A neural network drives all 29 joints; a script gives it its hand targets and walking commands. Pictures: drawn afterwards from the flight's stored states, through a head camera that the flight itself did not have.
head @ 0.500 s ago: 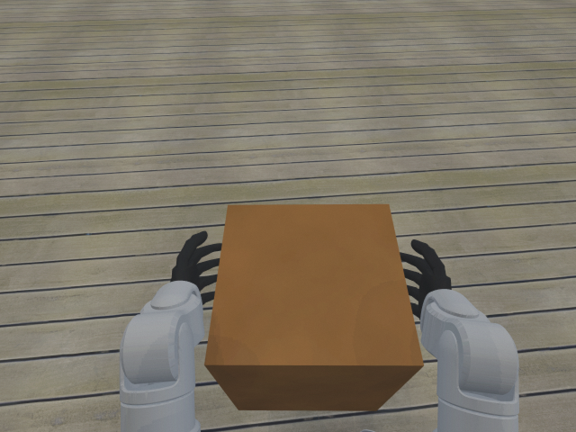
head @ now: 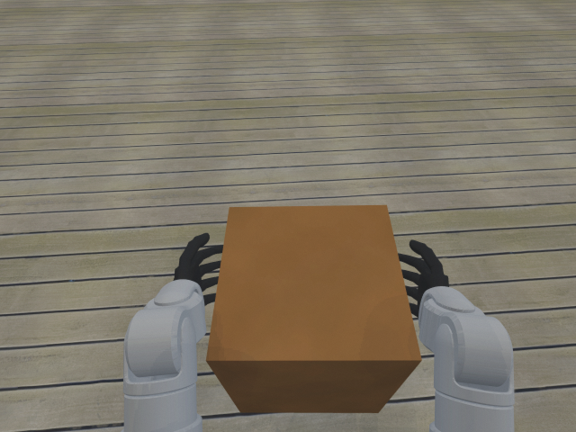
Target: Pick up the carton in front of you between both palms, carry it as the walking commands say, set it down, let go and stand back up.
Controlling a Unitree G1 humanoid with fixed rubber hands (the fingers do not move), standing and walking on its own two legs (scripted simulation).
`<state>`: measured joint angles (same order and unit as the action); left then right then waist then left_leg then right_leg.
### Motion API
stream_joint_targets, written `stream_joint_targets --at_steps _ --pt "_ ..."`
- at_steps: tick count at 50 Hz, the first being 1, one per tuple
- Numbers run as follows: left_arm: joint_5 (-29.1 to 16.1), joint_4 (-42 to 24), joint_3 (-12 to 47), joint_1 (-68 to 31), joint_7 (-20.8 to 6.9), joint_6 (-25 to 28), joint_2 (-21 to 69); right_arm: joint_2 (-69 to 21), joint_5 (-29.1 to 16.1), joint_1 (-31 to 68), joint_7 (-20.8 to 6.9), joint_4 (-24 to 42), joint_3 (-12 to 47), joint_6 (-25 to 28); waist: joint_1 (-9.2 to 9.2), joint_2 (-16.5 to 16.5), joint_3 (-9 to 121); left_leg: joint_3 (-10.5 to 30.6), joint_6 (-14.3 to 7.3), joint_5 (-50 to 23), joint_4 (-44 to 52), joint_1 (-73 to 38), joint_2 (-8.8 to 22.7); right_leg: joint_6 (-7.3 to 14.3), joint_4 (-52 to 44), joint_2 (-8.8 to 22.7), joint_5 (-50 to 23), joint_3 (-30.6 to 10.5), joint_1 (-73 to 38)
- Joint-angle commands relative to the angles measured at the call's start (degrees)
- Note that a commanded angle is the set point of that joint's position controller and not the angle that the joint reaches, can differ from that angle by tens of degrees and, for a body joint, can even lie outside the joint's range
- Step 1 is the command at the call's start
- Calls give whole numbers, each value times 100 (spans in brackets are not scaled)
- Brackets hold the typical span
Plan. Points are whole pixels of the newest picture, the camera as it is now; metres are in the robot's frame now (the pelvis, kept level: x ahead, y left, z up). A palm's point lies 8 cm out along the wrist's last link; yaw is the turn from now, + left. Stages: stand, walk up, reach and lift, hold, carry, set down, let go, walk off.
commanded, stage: carry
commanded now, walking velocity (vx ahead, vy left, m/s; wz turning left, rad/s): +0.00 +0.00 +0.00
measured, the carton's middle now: (308, 316) +0.28 +0.00 +0.02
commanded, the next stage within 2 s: hold in 1.70 s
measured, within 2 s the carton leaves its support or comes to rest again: neither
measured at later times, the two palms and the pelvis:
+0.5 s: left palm (203, 293) +0.30 +0.16 +0.04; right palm (410, 305) +0.29 -0.14 +0.03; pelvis +0.03 +0.01 -0.01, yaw -1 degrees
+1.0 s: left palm (202, 303) +0.28 +0.15 +0.04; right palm (415, 316) +0.28 -0.14 +0.04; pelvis -0.01 +0.01 +0.00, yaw -1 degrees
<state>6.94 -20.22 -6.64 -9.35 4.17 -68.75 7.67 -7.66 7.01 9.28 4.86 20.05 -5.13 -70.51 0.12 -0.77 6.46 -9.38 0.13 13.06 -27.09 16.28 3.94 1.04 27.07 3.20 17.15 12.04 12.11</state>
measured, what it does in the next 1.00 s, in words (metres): stands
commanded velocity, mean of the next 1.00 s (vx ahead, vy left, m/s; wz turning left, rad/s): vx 0.00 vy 0.00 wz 0.00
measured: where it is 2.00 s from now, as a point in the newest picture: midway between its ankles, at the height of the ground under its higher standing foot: outside the picture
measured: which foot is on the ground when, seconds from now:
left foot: down 0.00-1.00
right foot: down 0.00-1.00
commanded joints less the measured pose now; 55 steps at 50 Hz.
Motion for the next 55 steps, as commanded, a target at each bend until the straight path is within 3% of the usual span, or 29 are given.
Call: stream_joint_targets --at_steps 1,6,16,21,26,32,40,55 --pt "-2175 181 4127 -2251 -1446 -180 4897 -4870 -2173 2363 -1477 -109 3879 57 -6 398 1278 529 -25 -3562 -95 -781 740 -184 169 690 -2833 -488 -389" --pt "-2086 609 4112 -2385 -1491 87 5141 -5057 -2064 2572 -1513 -439 3886 332 -9 294 1449 497 -79 -4201 -343 -1002 681 -262 324 578 -2990 -481 -345" --pt "-1517 1190 3712 -2110 -1508 1349 5058 -4964 -1634 2506 -1540 -786 3709 1557 -5 32 1638 432 -68 -3244 -503 -865 583 -181 376 669 -3416 -549 -647" --pt "-1079 1532 3304 -2042 -1458 1960 4744 -4683 -1224 2453 -1495 -1200 3316 2171 -5 50 1536 442 -86 -2654 -422 -765 603 -130 284 701 -2869 -578 -512" --pt "-632 2381 2671 -2275 -1419 2602 4542 -4463 -744 2617 -1449 -2038 2641 2815 -1 92 1330 474 -114 -2219 -219 -728 619 -95 91 702 -2328 -623 -357" --pt "-398 3257 2316 -2832 -1512 3229 4914 -4845 -472 3131 -1522 -2878 2249 3436 1 87 1195 525 -121 -1591 17 -693 605 -49 -147 696 -1619 -695 -221" --pt "-632 2977 2725 -2636 -1581 2981 5287 -5184 -740 3034 -1601 -2577 2705 3202 -4 69 1355 535 -120 -1553 24 -683 608 -28 -142 702 -1573 -698 -239" --pt "-682 2767 2762 -2661 -1581 2844 5224 -5109 -811 3053 -1610 -2385 2767 3069 -16 84 1265 556 -102 -1214 120 -588 601 14 -263 702 -1213 -745 -98"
